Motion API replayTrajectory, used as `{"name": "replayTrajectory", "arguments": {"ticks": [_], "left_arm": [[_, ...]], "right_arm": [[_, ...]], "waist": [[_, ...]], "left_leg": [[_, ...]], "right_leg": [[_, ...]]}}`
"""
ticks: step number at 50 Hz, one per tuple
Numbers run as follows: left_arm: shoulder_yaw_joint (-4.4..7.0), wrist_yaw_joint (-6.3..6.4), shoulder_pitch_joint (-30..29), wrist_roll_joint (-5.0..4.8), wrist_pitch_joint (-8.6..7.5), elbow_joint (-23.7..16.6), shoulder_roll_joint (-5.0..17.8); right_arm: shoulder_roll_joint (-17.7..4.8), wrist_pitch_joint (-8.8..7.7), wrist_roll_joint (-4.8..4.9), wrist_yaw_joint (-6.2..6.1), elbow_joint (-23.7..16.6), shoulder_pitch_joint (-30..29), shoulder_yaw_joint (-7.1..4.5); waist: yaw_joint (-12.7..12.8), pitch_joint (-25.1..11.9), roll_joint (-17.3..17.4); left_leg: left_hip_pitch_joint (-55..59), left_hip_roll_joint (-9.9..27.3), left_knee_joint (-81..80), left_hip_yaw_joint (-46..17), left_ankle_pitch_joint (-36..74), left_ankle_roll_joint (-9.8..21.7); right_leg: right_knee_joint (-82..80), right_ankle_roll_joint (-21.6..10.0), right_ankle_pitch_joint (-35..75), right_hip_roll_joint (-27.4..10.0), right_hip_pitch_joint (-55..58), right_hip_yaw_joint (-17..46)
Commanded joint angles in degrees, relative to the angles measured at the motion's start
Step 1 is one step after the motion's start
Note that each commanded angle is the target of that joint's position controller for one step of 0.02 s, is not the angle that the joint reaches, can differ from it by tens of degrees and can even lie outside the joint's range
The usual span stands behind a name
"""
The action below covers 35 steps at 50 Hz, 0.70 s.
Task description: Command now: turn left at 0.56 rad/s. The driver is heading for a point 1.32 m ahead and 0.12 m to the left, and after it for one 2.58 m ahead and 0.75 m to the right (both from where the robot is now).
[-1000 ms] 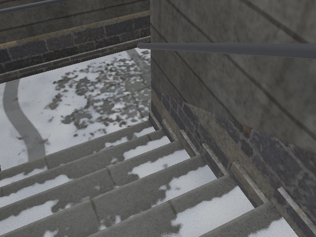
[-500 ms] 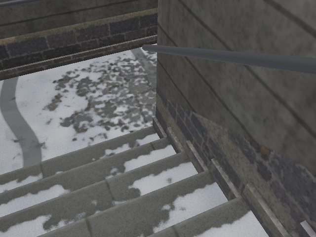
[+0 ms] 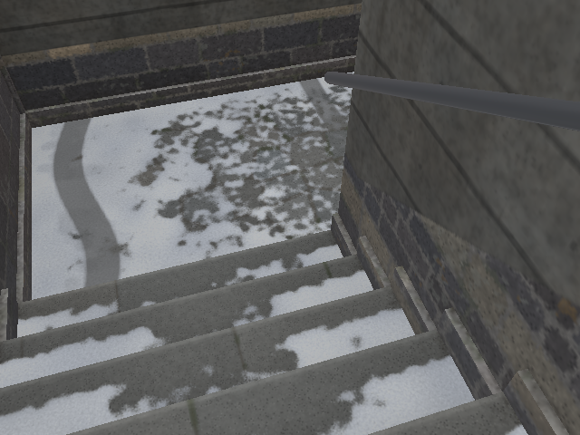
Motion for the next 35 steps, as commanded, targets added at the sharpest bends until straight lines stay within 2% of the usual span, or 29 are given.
{"name": "replayTrajectory", "arguments": {"ticks": [1,2,3,4,5,6,7,8,9,10,12,14,16,18,19,20,21,23,24,28,29,30,31,32,33,34,35], "left_arm": [[2.98,0.56,3.4,-2.25,-1.59,-3.9,6.1],[4.80,0.69,6.6,-2.25,-1.99,-3.0,9.0],[6.53,1.23,11.0,-1.42,-2.66,-2.6,13.6],[7.84,0.66,14.8,2.56,-3.11,-3.4,14.5],[7.37,0.48,15.1,3.75,-3.35,-1.9,11.5],[6.69,-0.49,11.4,2.07,-3.05,-1.9,8.7],[5.15,-1.59,4.8,0.35,-2.94,-4.3,4.6],[5.01,-2.19,2.3,-1.51,-3.27,-4.1,4.0],[5.47,-2.19,-0.1,-1.80,-3.55,-4.9,5.4],[5.35,-1.74,-1.4,-0.92,-3.97,-5.2,5.7],[5.52,-0.44,0.0,-0.58,-4.42,-5.0,6.8],[5.58,0.23,3.9,-0.42,-4.77,-3.0,7.7],[5.91,0.60,8.0,-0.29,-5.02,-0.7,8.4],[6.44,1.06,10.9,-0.22,-5.19,1.3,8.8],[6.68,1.04,10.0,0.29,-5.22,1.7,9.3],[7.02,1.31,9.0,0.27,-5.36,1.3,9.5],[6.57,1.74,8.9,0.54,-5.70,1.2,8.5],[7.34,2.54,6.4,0.71,-6.61,0.8,9.9],[7.99,2.90,5.9,0.65,-6.85,0.9,10.7],[9.44,3.18,5.0,0.64,-6.92,1.7,11.9],[9.58,3.22,4.3,0.68,-6.68,1.9,12.0],[9.80,3.25,2.9,0.66,-6.05,2.1,12.5],[9.26,2.71,3.2,1.11,-5.74,3.3,11.2],[7.97,1.62,5.4,1.70,-6.08,4.8,6.7],[6.72,1.23,8.0,0.92,-6.55,-0.2,0.7],[7.33,0.85,4.4,-1.54,-6.37,-0.5,3.3],[7.61,1.18,2.3,-2.44,-5.68,0.8,4.9]], "right_arm": [[-10.2,1.20,0.47,0.30,-4.8,-2.4,-3.24],[-8.0,1.22,0.07,0.49,-3.8,-1.1,-2.53],[-1.9,1.28,0.71,0.43,-4.8,3.8,-0.98],[-1.1,2.04,0.42,-0.86,-8.3,-0.5,-0.87],[-5.0,3.07,-0.78,-2.11,-6.7,-1.6,-2.10],[-5.4,4.07,-0.47,-3.24,-4.3,0.2,-2.62],[-7.9,4.43,-1.05,-3.62,-2.3,2.1,-3.38],[-7.1,4.45,-2.32,-3.21,-2.1,3.0,-3.13],[-6.0,4.22,-3.52,-1.96,-2.1,4.2,-2.48],[-5.1,4.21,-3.57,-0.91,-1.8,5.0,-2.23],[-6.4,3.02,-2.31,0.02,-1.6,3.4,-2.40],[-6.8,1.94,-1.98,0.31,-1.7,0.6,-2.36],[-6.2,2.06,-2.07,0.02,-2.1,-2.6,-1.89],[-4.8,2.52,-2.52,-0.24,-2.4,-5.4,-1.17],[-2.9,3.04,-3.30,-0.08,-2.6,-5.7,-0.44],[-2.0,3.34,-3.51,0.25,-2.5,-5.6,0.06],[-1.7,3.64,-3.94,0.34,-2.4,-5.0,0.14],[-2.1,4.43,-3.73,0.84,-2.9,-5.2,0.21],[-1.8,4.69,-3.17,0.92,-3.1,-5.1,0.25],[-1.5,5.34,-2.42,-0.21,-3.5,-5.9,-0.49],[-1.7,4.99,-1.79,-0.49,-3.1,-5.2,-0.96],[-2.2,4.33,-0.65,-0.41,-2.0,-3.4,-1.61],[-2.7,3.48,0.75,-0.26,-0.5,-0.3,-2.79],[-5.0,2.77,-0.13,-0.66,0.0,3.7,-4.44],[-15.6,1.50,-1.22,-2.17,-0.1,11.3,-6.78],[-13.1,0.39,-5.20,0.36,1.6,16.9,-6.50],[-9.5,0.15,-3.39,1.85,3.1,13.0,-6.24]], "waist": [[4.9,-4.0,4.5],[6.3,-5.6,3.3],[4.8,-12.2,-6.3],[10.1,-9.1,-15.4],[11.0,-3.9,-0.2],[8.0,-3.0,0.9],[5.6,-4.0,-1.9],[3.5,-3.9,-3.3],[1.9,-4.9,-4.2],[2.0,-5.0,-3.4],[4.9,-3.2,-4.1],[7.1,-1.6,-5.0],[9.5,0.0,-5.3],[11.1,0.2,-5.9],[10.9,-0.5,-5.8],[10.6,-0.2,-5.1],[10.1,-0.4,-6.3],[9.2,0.5,-4.4],[9.2,0.8,-4.3],[9.9,1.6,-6.5],[9.6,1.1,-7.0],[8.2,0.5,-5.5],[6.5,-1.6,-3.4],[3.6,-6.1,0.5],[4.8,-15.0,13.3],[-1.2,-7.6,3.2],[-0.9,0.5,3.1]], "left_leg": [[12.0,17.5,-10.5,-27.1,27.3,15.5],[4.7,14.4,-6.8,-23.7,22.9,11.7],[-7.4,6.0,3.7,-12.5,1.0,4.1],[-30.3,-4.8,17.2,-4.4,-23.9,-3.6],[-35.6,-1.0,28.3,-6.0,-21.2,-6.0],[-33.9,0.2,36.3,-5.3,-15.8,-8.1],[-30.2,1.1,40.0,-4.7,-10.3,-9.8],[-27.8,1.3,44.7,-2.4,-4.6,-10.3],[-24.7,1.4,52.3,1.2,-1.5,-10.4],[-22.7,1.7,56.5,2.1,1.7,-10.3],[-24.9,2.4,55.3,4.0,5.9,-10.8],[-27.5,5.0,51.3,3.1,8.3,-10.9],[-32.0,7.6,42.7,2.7,9.7,-11.1],[-34.8,10.6,33.1,4.0,9.6,-11.4],[-31.5,12.2,32.1,6.7,8.4,-11.0],[-28.2,12.9,28.3,9.2,7.4,-10.5],[-22.7,13.3,30.0,10.1,6.4,-9.6],[-18.9,13.6,24.6,11.4,3.6,-8.2],[-17.1,13.6,20.8,11.9,2.0,-7.2],[-8.4,10.6,7.5,13.3,-2.3,-3.6],[-5.5,9.6,2.5,13.7,-0.6,-2.6],[-0.5,8.0,-7.7,15.1,5.8,-1.5],[13.1,6.1,-14.7,15.2,16.7,0.0],[28.2,9.7,-14.1,9.7,24.7,2.7],[43.6,28.5,-11.8,-11.9,55.1,18.7],[38.3,31.6,-16.6,-19.2,35.8,20.0],[32.5,29.1,-17.4,-12.3,29.6,16.6]], "right_leg": [[-17.9,-4.7,9.2,0.9,7.3,-0.7],[-19.9,-9.0,16.1,-1.9,20.8,0.6],[-19.1,-22.2,44.6,-14.3,38.7,11.9],[-24.0,-37.3,49.0,-27.6,46.7,32.3],[-26.0,-34.0,46.9,-29.6,43.2,30.0],[-25.1,-29.5,47.5,-25.9,36.1,22.5],[-24.3,-25.4,47.1,-21.7,30.5,15.4],[-22.7,-22.9,48.0,-17.4,25.7,9.5],[-22.7,-21.9,45.6,-15.3,19.5,5.8],[-24.1,-21.6,39.6,-13.9,14.7,3.2],[-26.2,-22.0,27.0,-13.2,14.8,0.1],[-27.5,-21.9,18.5,-14.7,17.5,0.7],[-28.9,-22.7,14.6,-17.5,23.2,2.5],[-29.9,-23.0,11.8,-19.8,28.5,3.4],[-28.9,-22.3,9.5,-19.6,26.1,2.0],[-29.4,-21.8,6.7,-19.1,23.5,0.4],[-29.5,-21.8,8.9,-19.8,19.2,0.4],[-29.9,-22.0,10.6,-21.2,18.0,-0.7],[-30.0,-21.5,8.7,-21.5,17.8,-0.4],[-28.5,-18.9,7.5,-24.1,18.9,1.1],[-26.9,-18.0,8.3,-24.4,19.7,1.0],[-23.3,-16.4,7.1,-23.5,19.9,-0.6],[-17.4,-14.1,5.4,-21.8,13.6,-3.3],[-6.8,-9.8,-2.4,-16.7,4.3,-8.4],[14.1,-4.5,-25.5,-5.8,-11.2,-12.6],[13.2,-3.9,-23.6,-0.6,-20.0,4.7],[16.4,-3.8,-18.9,-0.9,-24.5,5.6]]}}
Velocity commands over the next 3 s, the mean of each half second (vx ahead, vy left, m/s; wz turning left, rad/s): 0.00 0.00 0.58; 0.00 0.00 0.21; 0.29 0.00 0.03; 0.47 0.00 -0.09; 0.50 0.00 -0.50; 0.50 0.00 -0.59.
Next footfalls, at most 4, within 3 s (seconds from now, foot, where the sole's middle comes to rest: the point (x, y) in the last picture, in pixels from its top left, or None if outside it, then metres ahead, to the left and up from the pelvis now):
0.04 right None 0.07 -0.11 -0.76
0.62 left None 0.01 0.13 -0.76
0.92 right None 0.11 -0.04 -0.76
1.74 left None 0.32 0.25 -0.94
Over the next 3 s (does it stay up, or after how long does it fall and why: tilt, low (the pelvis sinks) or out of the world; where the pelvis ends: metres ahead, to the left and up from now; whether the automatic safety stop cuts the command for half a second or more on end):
stays up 0.96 0.27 -0.57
